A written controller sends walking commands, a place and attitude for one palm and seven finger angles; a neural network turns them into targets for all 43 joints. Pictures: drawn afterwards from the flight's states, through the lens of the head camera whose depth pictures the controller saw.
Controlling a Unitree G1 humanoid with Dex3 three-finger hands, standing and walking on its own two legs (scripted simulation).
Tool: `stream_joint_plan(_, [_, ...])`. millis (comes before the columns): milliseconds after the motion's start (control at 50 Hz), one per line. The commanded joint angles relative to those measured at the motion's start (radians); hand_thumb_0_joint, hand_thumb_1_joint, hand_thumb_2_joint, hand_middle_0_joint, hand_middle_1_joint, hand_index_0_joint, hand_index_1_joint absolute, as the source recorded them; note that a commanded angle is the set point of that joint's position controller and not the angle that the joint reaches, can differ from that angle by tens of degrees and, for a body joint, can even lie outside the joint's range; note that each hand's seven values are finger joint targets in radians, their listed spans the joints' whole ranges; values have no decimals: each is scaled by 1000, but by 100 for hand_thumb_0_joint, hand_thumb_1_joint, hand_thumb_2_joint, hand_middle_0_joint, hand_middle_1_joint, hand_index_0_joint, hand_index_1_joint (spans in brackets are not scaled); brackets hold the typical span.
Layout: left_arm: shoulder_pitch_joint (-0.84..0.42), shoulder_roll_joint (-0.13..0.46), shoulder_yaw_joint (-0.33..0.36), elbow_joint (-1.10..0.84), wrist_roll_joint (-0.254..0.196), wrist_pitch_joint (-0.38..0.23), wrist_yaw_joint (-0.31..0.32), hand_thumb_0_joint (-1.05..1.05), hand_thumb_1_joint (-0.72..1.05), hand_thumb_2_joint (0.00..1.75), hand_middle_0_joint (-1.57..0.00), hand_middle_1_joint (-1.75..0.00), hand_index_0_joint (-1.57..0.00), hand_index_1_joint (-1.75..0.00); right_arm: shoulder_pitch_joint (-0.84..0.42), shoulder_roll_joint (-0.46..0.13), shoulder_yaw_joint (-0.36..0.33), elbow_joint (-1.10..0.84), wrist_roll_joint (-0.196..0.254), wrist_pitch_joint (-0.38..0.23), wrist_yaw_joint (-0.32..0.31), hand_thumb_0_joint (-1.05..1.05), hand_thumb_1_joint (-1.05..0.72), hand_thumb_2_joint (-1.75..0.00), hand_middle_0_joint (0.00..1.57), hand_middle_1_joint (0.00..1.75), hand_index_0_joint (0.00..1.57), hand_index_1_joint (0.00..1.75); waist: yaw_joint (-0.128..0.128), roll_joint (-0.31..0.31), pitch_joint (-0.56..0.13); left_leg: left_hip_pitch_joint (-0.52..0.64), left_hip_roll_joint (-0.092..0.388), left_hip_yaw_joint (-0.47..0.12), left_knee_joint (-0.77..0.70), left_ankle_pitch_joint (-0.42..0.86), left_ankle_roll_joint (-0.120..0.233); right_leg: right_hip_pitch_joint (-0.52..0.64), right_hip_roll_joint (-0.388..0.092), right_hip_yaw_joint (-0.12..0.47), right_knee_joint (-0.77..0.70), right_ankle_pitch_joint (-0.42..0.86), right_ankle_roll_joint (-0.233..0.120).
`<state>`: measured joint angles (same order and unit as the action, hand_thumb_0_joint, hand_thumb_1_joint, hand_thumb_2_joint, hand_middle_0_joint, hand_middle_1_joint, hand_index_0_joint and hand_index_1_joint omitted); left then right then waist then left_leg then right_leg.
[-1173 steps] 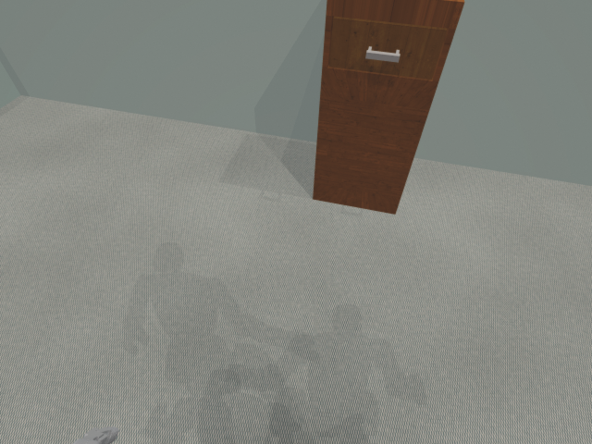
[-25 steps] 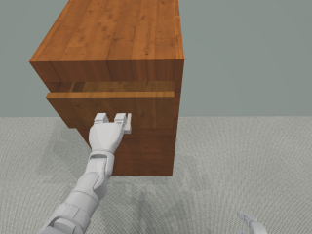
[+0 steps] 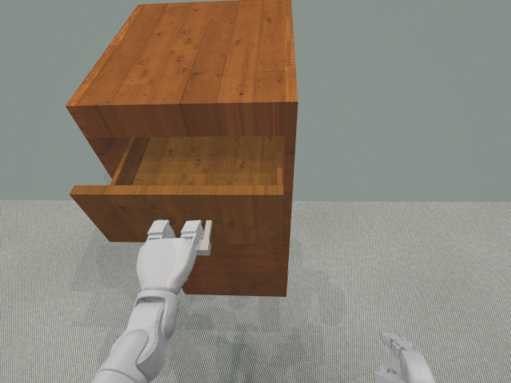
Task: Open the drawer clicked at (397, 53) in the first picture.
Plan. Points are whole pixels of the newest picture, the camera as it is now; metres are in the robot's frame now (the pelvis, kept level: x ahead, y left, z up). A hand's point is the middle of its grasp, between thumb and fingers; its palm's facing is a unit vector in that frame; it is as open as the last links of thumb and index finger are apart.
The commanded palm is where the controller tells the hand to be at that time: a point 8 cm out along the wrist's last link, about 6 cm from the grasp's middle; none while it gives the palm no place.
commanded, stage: pull the drawer open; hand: left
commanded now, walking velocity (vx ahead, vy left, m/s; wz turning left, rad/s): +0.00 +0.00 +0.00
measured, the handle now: (181, 236) +0.36 +0.16 +0.00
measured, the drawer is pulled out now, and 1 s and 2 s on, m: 0.14 0.24 0.30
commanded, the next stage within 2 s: open the thumb to release the handle in 1.62 s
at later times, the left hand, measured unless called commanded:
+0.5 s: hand (172, 308) +0.24 +0.16 -0.02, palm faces +0.00 -0.10 -1.00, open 5.6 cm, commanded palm +0.20 +0.17 +0.04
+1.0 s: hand (167, 335) +0.20 +0.15 -0.02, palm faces +0.01 -0.13 -0.99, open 5.6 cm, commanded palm +0.15 +0.17 +0.04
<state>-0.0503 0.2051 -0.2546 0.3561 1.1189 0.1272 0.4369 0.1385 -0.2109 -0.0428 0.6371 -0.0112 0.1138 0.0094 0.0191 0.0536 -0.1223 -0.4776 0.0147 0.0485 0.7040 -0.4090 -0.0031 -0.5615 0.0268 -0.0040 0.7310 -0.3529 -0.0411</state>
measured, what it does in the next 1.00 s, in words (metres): stands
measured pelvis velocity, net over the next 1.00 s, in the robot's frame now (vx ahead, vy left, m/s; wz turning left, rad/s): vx -0.02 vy -0.01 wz -0.01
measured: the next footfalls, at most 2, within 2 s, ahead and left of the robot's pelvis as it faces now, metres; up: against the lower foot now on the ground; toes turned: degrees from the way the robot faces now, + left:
none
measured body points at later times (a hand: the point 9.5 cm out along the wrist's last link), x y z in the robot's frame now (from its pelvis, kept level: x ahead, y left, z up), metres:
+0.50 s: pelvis -0.03 -0.01 +0.00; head +0.00 -0.04 +0.45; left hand +0.23 +0.16 +0.04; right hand +0.17 -0.23 -0.11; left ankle -0.04 +0.12 -0.71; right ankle +0.00 -0.09 -0.71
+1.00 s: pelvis -0.02 -0.01 -0.01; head +0.01 -0.04 +0.44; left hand +0.19 +0.16 +0.04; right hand +0.19 -0.22 -0.11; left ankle -0.04 +0.12 -0.71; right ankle +0.00 -0.09 -0.71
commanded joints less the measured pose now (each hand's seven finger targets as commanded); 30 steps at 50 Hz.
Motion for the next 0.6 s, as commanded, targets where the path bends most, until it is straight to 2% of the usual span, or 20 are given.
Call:
stream_joint_plan(0, [-86,119,103,-242,-3,-5,65,0,90,90,-40,-135,-40,-135,-105,-102,-32,-144,-2,-52,-5,0,-90,-90,20,30,20,30,37,-101,-262,45,-58,1,-53,358,15,274,-7,29,-69,484,-3])
stream_joint_plan(40, [-63,144,130,-247,1,-5,73,0,90,90,-40,-135,-40,-135,-109,-103,-33,-142,-3,-55,-8,0,-90,-90,20,30,20,30,45,-92,-264,43,-59,2,-56,340,14,276,-4,33,-70,456,-6])
stream_joint_plan(60, [-72,138,123,-257,5,-7,77,0,90,90,-40,-135,-40,-135,-114,-101,-32,-141,-3,-57,-9,0,-90,-90,20,30,20,30,40,-100,-254,40,-60,3,-54,328,15,265,-4,35,-73,441,-5])
stream_joint_plan(140, [-77,117,94,-295,10,-4,86,0,90,90,-40,-135,-40,-135,-121,-101,-34,-140,-3,-61,-6,0,-90,-90,20,30,20,30,36,-65,-255,65,-56,-2,-56,316,14,236,0,30,-76,369,-9])
stream_joint_plan(160, [-67,109,87,-277,8,-2,85,0,90,90,-40,-135,-40,-135,-127,-98,-34,-140,-3,-64,-8,0,-90,-90,20,30,20,30,36,-82,-231,57,-57,-3,-56,295,15,228,2,25,-81,344,-8])
stream_joint_plan(200, [-79,132,108,-267,3,-2,85,0,90,90,-40,-135,-40,-135,-132,-100,-31,-136,-2,-67,-15,0,-90,-90,20,30,20,30,36,-108,-217,41,-61,1,-60,257,19,233,-2,37,-96,313,-3])
stream_joint_plan(240, [-59,146,120,-284,5,-5,85,0,90,90,-40,-135,-40,-135,-140,-99,-27,-139,-3,-70,-19,0,-90,-90,20,30,20,30,47,-86,-230,41,-64,2,-66,249,18,246,-4,46,-97,307,-4])
stream_joint_plan(280, [-48,129,106,-268,2,-6,82,0,90,90,-40,-135,-40,-135,-148,-94,-25,-138,-1,-72,-21,0,-90,-90,20,30,20,30,45,-97,-197,37,-65,1,-70,234,18,230,-2,40,-102,280,-4])
stream_joint_plan(300, [-61,119,91,-292,-1,-10,81,0,90,90,-40,-135,-40,-135,-147,-95,-25,-141,-2,-73,-20,0,-90,-90,20,30,20,30,42,-93,-209,44,-64,0,-69,233,19,231,-5,41,-104,274,-3])
stream_joint_plan(340, [-34,138,111,-275,-1,-9,78,0,90,90,-40,-135,-40,-135,-153,-95,-23,-140,0,-74,-22,0,-90,-90,20,30,20,30,49,-91,-191,35,-66,0,-73,217,18,230,-5,49,-110,251,-4])
stream_joint_plan(400, [-4,121,96,-296,-4,-17,74,0,90,90,-40,-135,-40,-135,-158,-91,-21,-148,-2,-79,-22,0,-90,-90,20,30,20,30,52,-104,-190,35,-67,0,-72,210,20,232,-6,49,-113,246,-2])
stream_joint_plan(420, [5,149,124,-298,-1,-20,74,0,90,90,-40,-135,-40,-135,-162,-93,-22,-146,-2,-79,-24,0,-90,-90,20,30,20,30,59,-102,-198,33,-67,2,-72,213,18,242,-6,59,-114,249,-4])
stream_joint_plan(440, [34,144,122,-309,-4,-20,73,0,90,90,-40,-135,-40,-135,-160,-91,-20,-153,-1,-77,-23,0,-90,-90,20,30,20,30,63,-103,-191,25,-69,2,-74,208,18,244,-8,59,-112,243,-4])
stream_joint_plan(460, [24,127,102,-320,0,-24,74,0,90,90,-40,-135,-40,-135,-164,-90,-19,-152,-4,-78,-22,0,-90,-90,20,30,20,30,57,-101,-193,27,-69,0,-69,209,18,234,-7,60,-107,250,-4])
stream_joint_plan(520, [123,132,117,-339,-4,-26,74,0,90,90,-40,-135,-40,-135,-164,-90,-20,-160,-4,-81,-15,0,-90,-90,20,30,20,30,72,-100,-199,32,-68,-1,-66,232,14,248,-4,60,-101,289,-7])
stream_joint_plan(560, [132,142,123,-366,-3,-26,77,0,90,90,-40,-135,-40,-135,-167,-88,-19,-165,-2,-77,-13,0,-90,-90,20,30,20,30,66,-106,-179,22,-68,-2,-65,218,15,235,-4,62,-98,269,-7])
stream_joint_plan(580, [141,122,103,-378,2,-26,78,0,90,90,-40,-135,-40,-135,-171,-87,-16,-170,-6,-79,-11,0,-90,-90,20,30,20,30,66,-100,-176,16,-69,-1,-62,208,15,225,-5,63,-99,251,-5])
